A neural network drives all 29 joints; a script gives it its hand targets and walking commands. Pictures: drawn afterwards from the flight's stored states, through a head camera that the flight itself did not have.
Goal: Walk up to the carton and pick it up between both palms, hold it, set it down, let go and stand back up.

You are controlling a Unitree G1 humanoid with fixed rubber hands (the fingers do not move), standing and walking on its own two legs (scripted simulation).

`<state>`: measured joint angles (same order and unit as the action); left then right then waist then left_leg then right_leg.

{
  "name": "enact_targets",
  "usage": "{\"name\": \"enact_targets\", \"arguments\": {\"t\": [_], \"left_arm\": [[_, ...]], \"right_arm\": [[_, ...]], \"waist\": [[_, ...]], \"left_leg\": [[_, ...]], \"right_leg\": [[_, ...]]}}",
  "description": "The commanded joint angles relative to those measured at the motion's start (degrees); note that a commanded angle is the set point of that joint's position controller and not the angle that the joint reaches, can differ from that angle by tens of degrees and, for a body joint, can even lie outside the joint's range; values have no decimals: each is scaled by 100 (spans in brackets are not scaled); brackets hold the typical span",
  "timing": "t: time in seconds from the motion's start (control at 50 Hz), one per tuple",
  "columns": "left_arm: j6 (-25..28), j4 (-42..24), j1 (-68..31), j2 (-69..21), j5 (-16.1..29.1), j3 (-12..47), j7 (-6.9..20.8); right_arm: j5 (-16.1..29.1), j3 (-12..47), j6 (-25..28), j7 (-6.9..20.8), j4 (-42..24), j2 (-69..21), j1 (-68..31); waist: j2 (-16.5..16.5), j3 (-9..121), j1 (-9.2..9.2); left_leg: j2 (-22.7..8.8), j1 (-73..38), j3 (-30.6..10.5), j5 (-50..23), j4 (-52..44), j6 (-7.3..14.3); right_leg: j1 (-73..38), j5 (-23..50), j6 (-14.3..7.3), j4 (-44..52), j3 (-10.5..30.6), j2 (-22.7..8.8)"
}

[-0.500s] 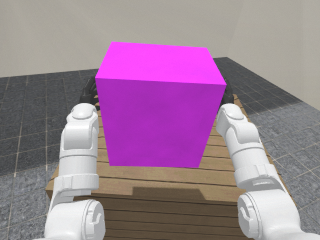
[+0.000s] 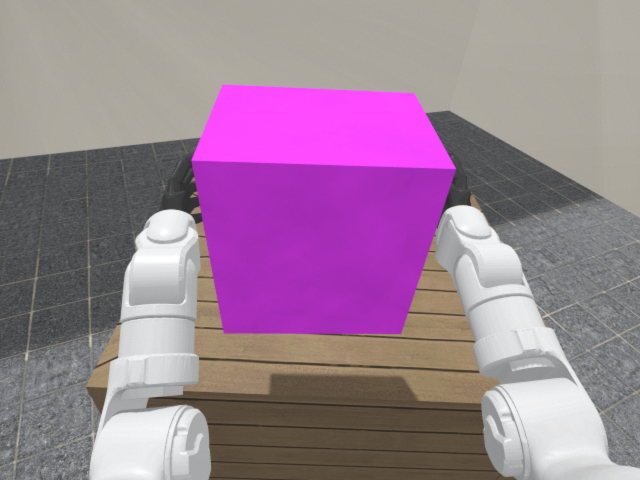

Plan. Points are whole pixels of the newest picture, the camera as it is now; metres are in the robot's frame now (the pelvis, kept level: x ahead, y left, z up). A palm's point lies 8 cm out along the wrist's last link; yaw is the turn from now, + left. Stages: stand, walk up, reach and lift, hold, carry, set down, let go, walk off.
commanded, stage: hold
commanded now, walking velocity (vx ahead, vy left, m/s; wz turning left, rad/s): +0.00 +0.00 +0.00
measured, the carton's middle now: (316, 216) +0.39 +0.00 +0.19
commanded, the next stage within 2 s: set down in 0.92 s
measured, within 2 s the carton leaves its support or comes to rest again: neither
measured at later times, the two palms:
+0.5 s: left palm (178, 212) +0.36 +0.16 +0.20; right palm (448, 212) +0.37 -0.16 +0.21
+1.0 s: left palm (167, 214) +0.35 +0.17 +0.21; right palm (444, 207) +0.36 -0.15 +0.22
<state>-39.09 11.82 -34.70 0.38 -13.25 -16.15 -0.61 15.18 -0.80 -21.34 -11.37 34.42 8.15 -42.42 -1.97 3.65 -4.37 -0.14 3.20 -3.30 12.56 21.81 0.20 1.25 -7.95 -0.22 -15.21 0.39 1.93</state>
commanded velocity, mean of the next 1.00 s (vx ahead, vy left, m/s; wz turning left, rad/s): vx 0.00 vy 0.00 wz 0.00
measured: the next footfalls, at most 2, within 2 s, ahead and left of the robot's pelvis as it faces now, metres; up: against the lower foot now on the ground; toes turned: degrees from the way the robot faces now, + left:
none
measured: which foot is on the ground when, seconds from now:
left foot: down 0.00-1.00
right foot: down 0.00-1.00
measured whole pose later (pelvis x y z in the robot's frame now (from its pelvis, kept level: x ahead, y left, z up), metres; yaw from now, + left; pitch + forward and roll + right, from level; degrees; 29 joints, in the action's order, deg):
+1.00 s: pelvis -0.01 +0.00 +0.00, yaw +1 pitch -7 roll -2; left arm -39.4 13.5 -36.8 1.5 -14.0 -16.3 -0.1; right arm 14.1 -1.6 -20.8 -11.4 36.7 7.6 -44.4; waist -2.0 3.3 -4.7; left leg 0.5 4.0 -4.5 12.2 22.9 0.4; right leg 1.5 -8.0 0.0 -16.0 -0.7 1.5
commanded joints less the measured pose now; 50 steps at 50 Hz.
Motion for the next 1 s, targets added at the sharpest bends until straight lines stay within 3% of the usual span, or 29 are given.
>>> {"name": "enact_targets", "arguments": {"t": [0.0, 0.06, 0.1, 0.12, 0.14, 0.16, 0.2, 0.24, 0.26, 0.32, 0.34, 0.4, 0.44, 0.48, 0.56, 0.6, 0.66, 0.68, 0.7, 0.74, 0.78, 0.84, 0.88, 0.9, 0.92, 0.94, 0.98], "left_arm": [[361, -530, -4769, -3632, 977, 2964, 606], [340, -634, -4608, -3694, 970, 3050, 650], [441, -824, -4797, -3759, 1104, 3155, 652], [448, -827, -4887, -3903, 1130, 3306, 649], [441, -604, -4951, -3760, 1103, 3120, 649], [406, -556, -4655, -3774, 1019, 3156, 659], [380, -380, -4741, -3624, 873, 2867, 702], [400, -395, -4849, -3704, 952, 2967, 719], [431, -502, -4894, -3776, 1018, 3049, 697], [412, -372, -4734, -3701, 996, 2903, 668], [397, -476, -4571, -3727, 983, 3065, 659], [337, -322, -4652, -3639, 863, 2808, 701], [421, -582, -4785, -3736, 1004, 2947, 676], [368, -503, -4603, -3608, 916, 2808, 676], [366, -494, -4611, -3595, 911, 2950, 680], [377, -892, -4575, -3620, 1084, 3025, 650], [352, -619, -4601, -3584, 974, 2984, 663], [325, -639, -4613, -3672, 951, 2970, 675], [297, -519, -4634, -3637, 821, 2894, 700], [294, -554, -4426, -3701, 895, 2870, 740], [349, -582, -4825, -3622, 993, 2958, 749], [375, -484, -4827, -3871, 963, 3124, 680], [390, -651, -4999, -3909, 1031, 3201, 682], [355, -320, -4913, -3773, 999, 3059, 682], [401, -940, -5148, -3692, 993, 3095, 724], [428, -770, -5221, -3658, 966, 3107, 705], [528, -873, -5099, -3708, 1044, 3232, 693]], "right_arm": [[504, 2026, 142, 605, -1456, -4142, -4566], [614, 2095, 183, 556, -1741, -4271, -4633], [550, 2142, 236, 514, -1886, -4292, -4717], [529, 2041, 235, 502, -1805, -4217, -4634], [528, 1962, 175, 499, -1594, -4144, -4548], [512, 1970, 178, 498, -1654, -4126, -4539], [416, 1864, 123, 537, -1314, -4094, -4602], [388, 1858, 139, 546, -1425, -4090, -4584], [467, 1896, 179, 562, -1547, -4218, -4723], [510, 2066, 225, 513, -1772, -4137, -4756], [518, 2082, 223, 496, -1764, -4114, -4671], [517, 1930, 110, 530, -1475, -4003, -4626], [504, 2016, 205, 558, -1757, -4137, -4734], [546, 2090, 185, 536, -1672, -4206, -4708], [625, 2115, 186, 503, -1736, -4170, -4706], [736, 2290, 166, 502, -1951, -4189, -4651], [669, 2212, 130, 523, -1804, -4207, -4699], [584, 2086, 120, 523, -1844, -4165, -4565], [609, 2030, 126, 530, -1638, -4092, -4712], [504, 2006, 98, 517, -1586, -4135, -4454], [529, 1945, 116, 540, -1612, -4124, -4638], [475, 1800, 149, 606, -1374, -4087, -4572], [458, 1881, 207, 613, -1585, -4177, -4750], [422, 1703, 132, 614, -1183, -3955, -4651], [390, 1847, 185, 629, -1356, -3803, -4831], [374, 1828, 320, 651, -1460, -3754, -5022], [396, 2101, 416, 665, -1555, -3877, -4947]], "waist": [[206, 1720, 41], [383, 1896, 19], [299, 2255, -85], [468, 2167, -134], [310, 1933, -147], [465, 1953, -181], [295, 1682, -60], [333, 1855, -100], [500, 2052, -79], [269, 2133, 21], [328, 2200, -13], [349, 1724, -18], [242, 2229, -61], [181, 1949, 52], [342, 2125, 79], [283, 2291, 157], [139, 1942, 65], [386, 1914, 45], [435, 1690, 45], [265, 1617, -37], [308, 1854, -28], [747, 1875, -186], [573, 2102, -160], [688, 1635, -196], [656, 2110, -224], [715, 2182, -168], [372, 2576, -108]], "left_leg": [[260, -289, 91, -1360, -288, -156], [332, -285, 222, -1675, -282, -184], [330, -501, 62, -2038, -176, -268], [279, -629, 81, -2097, -159, -331], [317, -498, 99, -1698, -229, -231], [322, -501, 117, -1721, -271, -274], [317, -314, 116, -1336, -343, -220], [234, -306, 103, -1283, -395, -269], [279, -372, 140, -1528, -344, -226], [260, -467, 50, -1928, -213, -251], [269, -588, 132, -1998, -202, -305], [248, -342, 109, -1613, -288, -299], [226, -474, 62, -1769, -219, -251], [312, -442, 122, -1781, -237, -205], [273, -509, 174, -2015, -136, -290], [224, -448, 67, -2186, -107, -303], [302, -386, 137, -1805, -182, -201], [264, -350, 79, -1590, -208, -251], [265, -241, 160, -1523, -257, -250], [273, -418, 122, -1673, -275, -232], [310, -307, 132, -1443, -267, -237], [252, -426, 106, -1504, -261, -376], [251, -535, 55, -1503, -233, -299], [242, -421, 95, -1351, -285, -317], [198, -486, 118, -1629, -154, -243], [200, -484, 117, -1640, -172, -314], [168, -336, 94, -1863, -102, -211]], "right_leg": [[-276, 834, 180, 143, -166, 170], [-467, 1362, 195, 69, -123, 138], [-586, 1642, 238, -7, -90, 112], [-380, 1451, 227, 34, -145, 180], [-260, 1163, 255, 142, -94, 118], [-325, 1231, 233, 120, -162, 154], [-206, 878, 208, 136, -185, 151], [-288, 796, 204, 115, -161, 158], [-329, 933, 151, 106, -151, 145], [-471, 1394, 230, 35, -139, 190], [-460, 1386, 191, 51, -219, 218], [-360, 892, 196, 102, -166, 215], [-459, 1071, 183, 25, -205, 230], [-475, 1251, 215, 40, -103, 181], [-440, 1453, 237, 23, -181, 215], [-616, 1601, 233, -36, -158, 255], [-507, 1278, 244, 26, -185, 254], [-392, 1039, 222, 33, -110, 176], [-366, 955, 201, 71, -193, 210], [-283, 1074, 183, 109, -142, 167], [-309, 866, 207, 76, -125, 170], [-148, 732, 125, 55, -187, 184], [-107, 699, 149, 62, -170, 182], [46, 518, 115, 149, -149, 158], [-398, 577, 55, 59, -373, 179], [-425, 580, 133, 60, -400, 214], [-656, 975, 86, -31, -435, 206]]}}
